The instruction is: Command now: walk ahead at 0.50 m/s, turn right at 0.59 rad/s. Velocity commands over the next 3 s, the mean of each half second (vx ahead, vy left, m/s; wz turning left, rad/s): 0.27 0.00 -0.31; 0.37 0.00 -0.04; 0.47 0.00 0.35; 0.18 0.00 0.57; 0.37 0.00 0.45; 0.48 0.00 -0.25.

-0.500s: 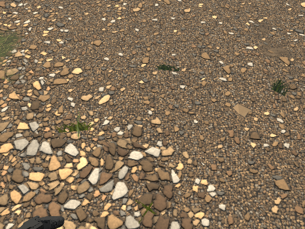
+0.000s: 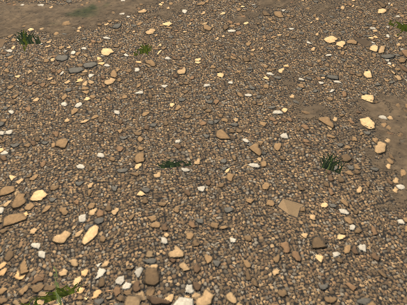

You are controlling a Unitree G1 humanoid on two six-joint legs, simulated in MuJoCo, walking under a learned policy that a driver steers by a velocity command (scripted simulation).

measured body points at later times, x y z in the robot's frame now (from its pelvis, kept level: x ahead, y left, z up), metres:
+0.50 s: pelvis +0.18 -0.03 +0.00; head +0.21 -0.05 +0.45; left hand +0.41 +0.18 -0.08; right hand +0.23 -0.32 -0.13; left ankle +0.13 +0.12 -0.67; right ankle +0.25 -0.14 -0.73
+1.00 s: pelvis +0.31 -0.02 +0.02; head +0.33 +0.01 +0.47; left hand +0.53 +0.21 -0.08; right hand +0.25 -0.28 -0.10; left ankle +0.25 +0.10 -0.73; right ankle +0.43 -0.21 -0.67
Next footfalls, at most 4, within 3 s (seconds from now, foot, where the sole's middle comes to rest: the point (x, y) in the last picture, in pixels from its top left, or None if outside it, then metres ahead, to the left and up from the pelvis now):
0.36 right None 0.29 -0.14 -0.77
0.72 left None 0.29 0.09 -0.77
1.18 right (277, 292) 0.54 -0.21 -0.77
1.66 left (201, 218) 0.80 0.05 -0.77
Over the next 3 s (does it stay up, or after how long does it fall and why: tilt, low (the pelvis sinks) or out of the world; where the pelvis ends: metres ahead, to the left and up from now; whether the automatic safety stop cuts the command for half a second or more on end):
stays up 1.06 0.16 0.00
